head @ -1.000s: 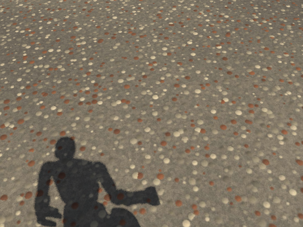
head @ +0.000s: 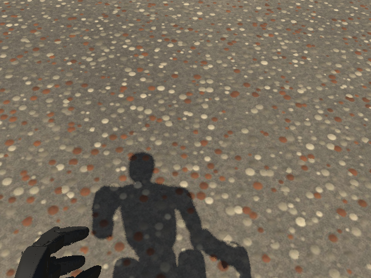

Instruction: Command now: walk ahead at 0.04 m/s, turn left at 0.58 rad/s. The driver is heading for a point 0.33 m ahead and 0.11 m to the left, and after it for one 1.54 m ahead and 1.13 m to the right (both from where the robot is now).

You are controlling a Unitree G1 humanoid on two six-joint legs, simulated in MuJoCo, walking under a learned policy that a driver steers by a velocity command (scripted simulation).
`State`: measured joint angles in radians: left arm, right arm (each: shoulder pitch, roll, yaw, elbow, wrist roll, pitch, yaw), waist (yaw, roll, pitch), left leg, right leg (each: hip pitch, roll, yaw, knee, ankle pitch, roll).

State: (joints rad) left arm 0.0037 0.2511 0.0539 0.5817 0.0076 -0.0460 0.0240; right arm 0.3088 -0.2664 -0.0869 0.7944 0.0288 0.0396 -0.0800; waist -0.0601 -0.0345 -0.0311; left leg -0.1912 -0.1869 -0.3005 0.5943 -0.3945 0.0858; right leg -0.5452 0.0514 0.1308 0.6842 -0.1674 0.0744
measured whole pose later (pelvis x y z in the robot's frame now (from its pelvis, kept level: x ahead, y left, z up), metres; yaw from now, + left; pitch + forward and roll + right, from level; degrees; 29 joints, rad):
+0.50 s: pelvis +0.10 +0.03 +0.01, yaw +17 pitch +3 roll -2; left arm 0.29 0.31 0.11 0.72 -0.02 -0.03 0.00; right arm 0.18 -0.29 -0.08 0.70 0.01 0.02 0.02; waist 0.04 -0.01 -0.04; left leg -0.35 0.04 0.02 0.55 -0.27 0.05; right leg -0.20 -0.08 -0.13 0.43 -0.27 0.05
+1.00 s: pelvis +0.22 +0.08 -0.01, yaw +9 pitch +2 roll +1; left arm 0.13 0.27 0.08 0.60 -0.01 0.02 -0.04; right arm 0.19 -0.28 -0.08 0.77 0.01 0.02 -0.05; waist -0.01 0.00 0.05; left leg -0.15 0.02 0.19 0.62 -0.46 0.03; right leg -0.42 0.01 -0.06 0.60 -0.21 -0.07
